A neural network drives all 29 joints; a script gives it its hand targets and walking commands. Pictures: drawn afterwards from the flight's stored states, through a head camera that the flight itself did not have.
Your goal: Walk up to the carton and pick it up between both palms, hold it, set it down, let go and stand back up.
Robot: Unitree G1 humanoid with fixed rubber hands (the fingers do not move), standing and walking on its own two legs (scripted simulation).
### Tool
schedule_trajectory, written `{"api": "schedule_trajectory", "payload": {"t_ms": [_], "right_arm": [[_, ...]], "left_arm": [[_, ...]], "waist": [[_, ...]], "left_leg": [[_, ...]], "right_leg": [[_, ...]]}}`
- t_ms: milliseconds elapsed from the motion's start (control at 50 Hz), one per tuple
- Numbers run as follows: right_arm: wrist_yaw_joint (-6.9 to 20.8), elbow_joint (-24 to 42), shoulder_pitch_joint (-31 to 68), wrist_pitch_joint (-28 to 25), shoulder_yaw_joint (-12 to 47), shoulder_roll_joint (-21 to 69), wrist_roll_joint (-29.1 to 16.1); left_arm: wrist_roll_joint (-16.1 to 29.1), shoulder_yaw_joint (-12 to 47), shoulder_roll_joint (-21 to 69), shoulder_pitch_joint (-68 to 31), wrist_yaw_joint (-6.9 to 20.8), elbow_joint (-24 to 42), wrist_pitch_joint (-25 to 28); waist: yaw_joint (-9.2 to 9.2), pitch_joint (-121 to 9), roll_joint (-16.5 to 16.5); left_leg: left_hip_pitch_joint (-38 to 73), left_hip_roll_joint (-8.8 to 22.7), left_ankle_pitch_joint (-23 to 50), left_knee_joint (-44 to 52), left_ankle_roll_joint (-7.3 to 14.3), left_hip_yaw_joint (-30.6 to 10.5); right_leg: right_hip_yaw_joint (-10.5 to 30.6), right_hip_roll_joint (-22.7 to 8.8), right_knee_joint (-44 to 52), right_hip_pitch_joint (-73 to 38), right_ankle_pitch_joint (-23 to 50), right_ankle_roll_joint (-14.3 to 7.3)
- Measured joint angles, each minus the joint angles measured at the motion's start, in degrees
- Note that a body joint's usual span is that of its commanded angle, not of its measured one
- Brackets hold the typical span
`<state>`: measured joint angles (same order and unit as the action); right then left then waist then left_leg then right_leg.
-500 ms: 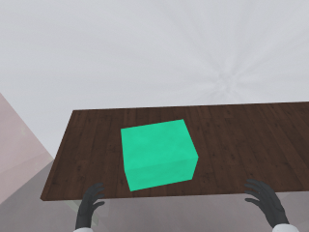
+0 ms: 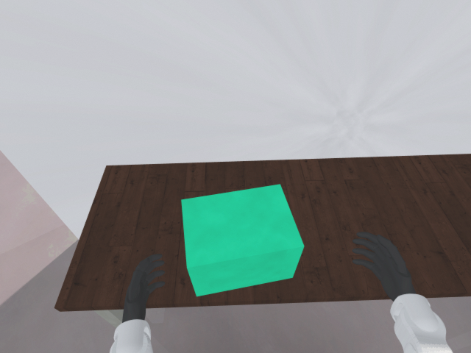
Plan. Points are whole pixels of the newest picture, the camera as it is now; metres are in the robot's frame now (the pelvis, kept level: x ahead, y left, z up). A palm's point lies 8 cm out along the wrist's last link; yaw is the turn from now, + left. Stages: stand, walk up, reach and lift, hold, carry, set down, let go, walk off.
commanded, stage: reach and lift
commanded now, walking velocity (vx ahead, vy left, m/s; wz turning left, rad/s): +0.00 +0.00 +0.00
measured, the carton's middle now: (238, 239) +0.39 +0.01 -0.13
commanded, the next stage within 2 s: none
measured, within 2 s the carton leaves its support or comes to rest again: neither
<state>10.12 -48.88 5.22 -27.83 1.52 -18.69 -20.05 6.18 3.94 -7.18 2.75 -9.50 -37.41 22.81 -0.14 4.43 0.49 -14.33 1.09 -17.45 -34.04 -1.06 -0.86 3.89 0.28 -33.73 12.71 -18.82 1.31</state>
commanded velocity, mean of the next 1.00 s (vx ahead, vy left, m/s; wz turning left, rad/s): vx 0.00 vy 0.00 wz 0.00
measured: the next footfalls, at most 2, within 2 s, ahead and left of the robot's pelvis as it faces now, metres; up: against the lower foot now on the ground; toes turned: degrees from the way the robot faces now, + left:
none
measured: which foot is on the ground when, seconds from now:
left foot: down 0.00-1.00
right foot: down 0.00-1.00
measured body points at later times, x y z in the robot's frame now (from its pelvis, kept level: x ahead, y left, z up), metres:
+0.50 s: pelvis +0.00 +0.00 +0.00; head +0.02 +0.01 +0.45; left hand +0.31 +0.19 -0.01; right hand +0.35 -0.23 +0.03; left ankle +0.01 +0.13 -0.73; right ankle +0.00 -0.14 -0.73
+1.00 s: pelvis +0.00 +0.00 +0.00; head +0.04 +0.00 +0.45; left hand +0.37 +0.19 +0.01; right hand +0.41 -0.21 +0.05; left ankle +0.01 +0.13 -0.73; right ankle +0.00 -0.14 -0.73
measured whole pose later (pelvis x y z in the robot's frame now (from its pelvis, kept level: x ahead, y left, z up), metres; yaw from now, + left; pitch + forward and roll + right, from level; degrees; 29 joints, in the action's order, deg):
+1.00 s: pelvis +0.00 +0.00 +0.00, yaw +0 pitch +8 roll +0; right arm 5.2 -67.8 41.9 -15.1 5.9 -18.7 -22.2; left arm 12.1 0.5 -8.3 -32.3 -9.5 -60.3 14.7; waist 1.2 -3.5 0.1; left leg -26.6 1.2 -15.4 -33.9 -1.2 -0.9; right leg 3.9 0.4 -33.9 25.1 -17.0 1.3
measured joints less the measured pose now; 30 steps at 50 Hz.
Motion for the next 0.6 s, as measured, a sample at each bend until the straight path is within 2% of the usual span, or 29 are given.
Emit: {"api": "schedule_trajectory", "payload": {"t_ms": [220, 320, 420, 600], "right_arm": [[-1.6, -0.1, 4.9, 2.4, 0.8, 0.0, -0.1], [-2.0, -0.4, 9.5, 6.0, 0.8, 0.0, 0.0], [-2.1, -4.1, 15.7, 9.2, 1.1, 0.0, 0.1], [-2.8, -10.4, 22.7, 10.8, 1.5, 0.0, -0.4]], "left_arm": [[1.1, -0.4, 0.0, -2.2, 0.0, 1.7, -2.9], [2.6, -1.1, 0.0, -7.6, 0.0, -1.3, -5.4], [2.7, -2.2, 0.0, -13.9, 0.0, -5.2, -7.9], [2.4, -3.3, 0.0, -19.2, 0.0, -6.5, -10.1]], "waist": [[0.0, -0.2, -1.3], [-0.01, -0.4, -1.1], [0.04, -1.2, -0.2], [0.84, -2.2, -0.4]], "left_leg": [[0.0, 0.0, -0.2, 0.1, 0.0, 0.0], [0.0, 0.0, 0.0, 0.1, 0.0, 0.0], [-0.6, 0.0, 0.1, 0.1, 0.0, 0.0], [-1.7, 0.0, 0.1, 0.1, -0.1, 0.0]], "right_leg": [[0.0, 0.0, 0.0, 0.1, -0.3, 0.0], [0.0, 0.0, 0.0, 0.1, -0.1, 0.0], [0.0, 0.0, 0.0, 0.7, 0.0, 0.0], [0.0, 0.0, 0.0, 1.8, 0.1, -0.1]]}}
